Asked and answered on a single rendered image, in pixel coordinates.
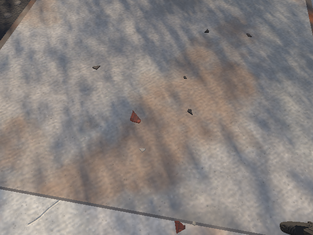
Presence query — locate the robot right hand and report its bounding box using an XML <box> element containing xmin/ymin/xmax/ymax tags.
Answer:
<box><xmin>280</xmin><ymin>221</ymin><xmax>313</xmax><ymax>235</ymax></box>

